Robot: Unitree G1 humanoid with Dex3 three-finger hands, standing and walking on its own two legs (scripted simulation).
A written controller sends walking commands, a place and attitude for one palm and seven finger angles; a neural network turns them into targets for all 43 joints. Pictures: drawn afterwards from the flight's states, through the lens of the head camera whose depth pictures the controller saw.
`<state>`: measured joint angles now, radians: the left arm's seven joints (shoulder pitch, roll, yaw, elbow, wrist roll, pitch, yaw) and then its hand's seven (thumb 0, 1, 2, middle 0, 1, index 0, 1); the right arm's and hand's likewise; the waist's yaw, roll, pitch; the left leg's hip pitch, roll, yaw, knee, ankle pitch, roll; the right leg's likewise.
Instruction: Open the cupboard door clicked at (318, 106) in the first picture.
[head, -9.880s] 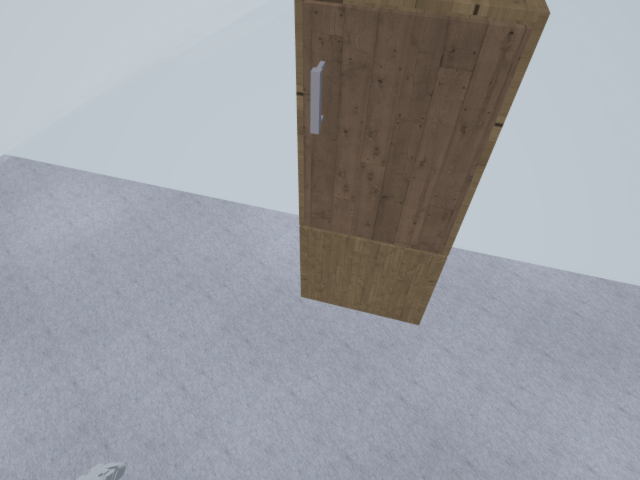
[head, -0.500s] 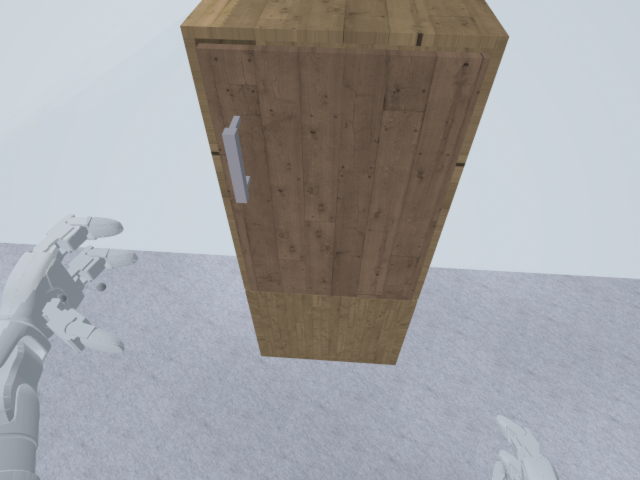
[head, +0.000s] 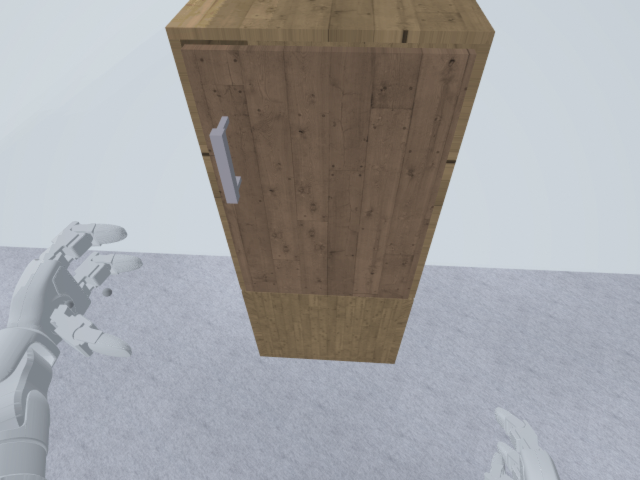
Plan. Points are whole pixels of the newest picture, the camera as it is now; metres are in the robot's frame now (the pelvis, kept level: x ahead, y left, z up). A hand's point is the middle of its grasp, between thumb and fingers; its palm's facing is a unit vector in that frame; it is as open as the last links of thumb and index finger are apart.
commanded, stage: move the hooked fingers beside the handle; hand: left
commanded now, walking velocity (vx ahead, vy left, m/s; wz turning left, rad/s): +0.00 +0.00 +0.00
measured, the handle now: (228, 161) +0.57 +0.19 +0.09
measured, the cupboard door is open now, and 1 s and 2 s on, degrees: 0 0 0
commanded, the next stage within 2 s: none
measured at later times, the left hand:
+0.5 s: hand (134, 242) +0.37 +0.27 +0.10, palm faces +0.00 -1.00 +0.01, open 14.0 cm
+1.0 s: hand (168, 207) +0.44 +0.25 +0.11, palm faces -0.01 -1.00 +0.01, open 14.0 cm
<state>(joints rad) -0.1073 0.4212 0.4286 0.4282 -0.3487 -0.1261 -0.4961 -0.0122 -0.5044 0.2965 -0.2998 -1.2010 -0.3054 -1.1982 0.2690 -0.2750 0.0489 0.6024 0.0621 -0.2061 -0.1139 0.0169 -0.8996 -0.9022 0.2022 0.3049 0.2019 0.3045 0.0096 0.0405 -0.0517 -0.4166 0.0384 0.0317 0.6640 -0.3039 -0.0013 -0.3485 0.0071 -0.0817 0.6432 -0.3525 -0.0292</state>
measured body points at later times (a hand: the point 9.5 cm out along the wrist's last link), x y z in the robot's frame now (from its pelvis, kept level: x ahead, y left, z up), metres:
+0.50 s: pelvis +0.00 +0.02 +0.00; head +0.03 +0.02 +0.44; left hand +0.37 +0.33 +0.10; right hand +0.11 -0.24 -0.10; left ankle +0.02 +0.12 -0.72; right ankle -0.01 -0.10 -0.72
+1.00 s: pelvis +0.00 +0.02 -0.01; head +0.05 +0.03 +0.44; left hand +0.43 +0.30 +0.11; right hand +0.07 -0.24 -0.12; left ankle +0.02 +0.12 -0.72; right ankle -0.01 -0.10 -0.72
